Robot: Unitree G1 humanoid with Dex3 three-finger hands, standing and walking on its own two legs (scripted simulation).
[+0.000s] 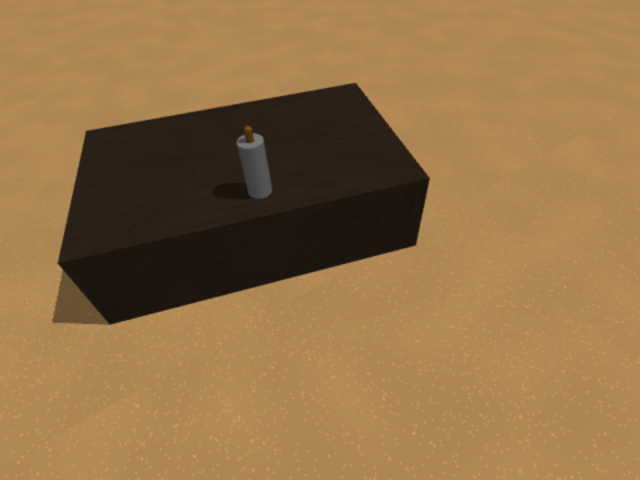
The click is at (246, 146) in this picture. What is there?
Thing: necked bottle
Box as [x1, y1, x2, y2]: [237, 126, 271, 198]
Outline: 245,126 244,134 237,139 238,151 248,193 252,197 261,198 268,195 271,191 263,139 260,135 253,133 249,126
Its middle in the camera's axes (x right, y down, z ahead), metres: -0.23 -0.25 +1.28
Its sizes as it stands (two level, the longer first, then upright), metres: 0.085 0.085 0.257
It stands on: a support 0.36 m high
